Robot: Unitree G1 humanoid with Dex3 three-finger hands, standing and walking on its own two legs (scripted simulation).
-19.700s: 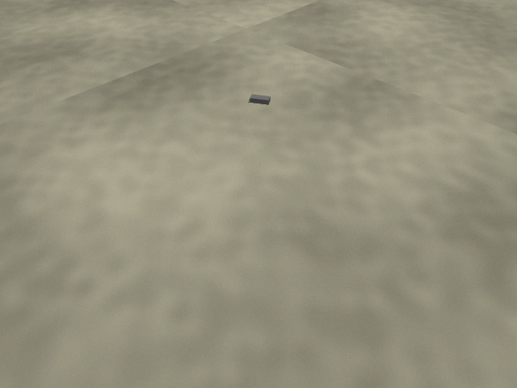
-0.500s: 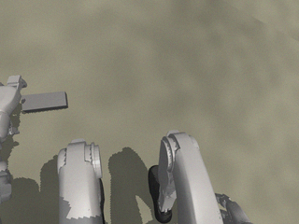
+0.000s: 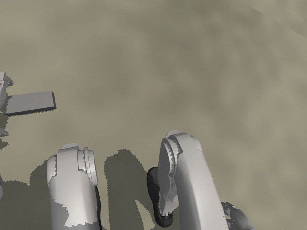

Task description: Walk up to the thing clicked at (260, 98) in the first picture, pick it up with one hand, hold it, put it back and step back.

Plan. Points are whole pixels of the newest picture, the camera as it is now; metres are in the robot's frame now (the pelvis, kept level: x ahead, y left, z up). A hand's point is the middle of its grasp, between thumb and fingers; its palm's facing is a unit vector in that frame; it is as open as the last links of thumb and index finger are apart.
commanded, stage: rise first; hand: left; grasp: from above
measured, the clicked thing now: (30, 103) +0.47 +0.32 -0.30
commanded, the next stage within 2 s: approach in 1.64 s
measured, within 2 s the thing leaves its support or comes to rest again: neither
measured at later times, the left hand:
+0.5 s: hand (0, 111) +0.42 +0.36 -0.20, palm faces -0.45 -0.13 -0.88, open 14.1 cm
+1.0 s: hand (0, 109) +0.42 +0.36 -0.20, palm faces -0.45 -0.13 -0.88, open 14.0 cm
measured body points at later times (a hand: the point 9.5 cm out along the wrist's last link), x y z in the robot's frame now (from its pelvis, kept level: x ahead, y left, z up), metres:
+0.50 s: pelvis +0.00 +0.00 -0.01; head +0.25 +0.10 +0.36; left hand +0.44 +0.36 -0.15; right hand +0.08 -0.27 -0.10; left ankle +0.07 +0.12 -0.29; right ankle +0.10 -0.12 -0.29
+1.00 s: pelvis +0.00 +0.00 -0.01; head +0.24 +0.10 +0.35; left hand +0.44 +0.36 -0.15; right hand +0.07 -0.27 -0.10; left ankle +0.07 +0.12 -0.29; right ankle +0.10 -0.12 -0.29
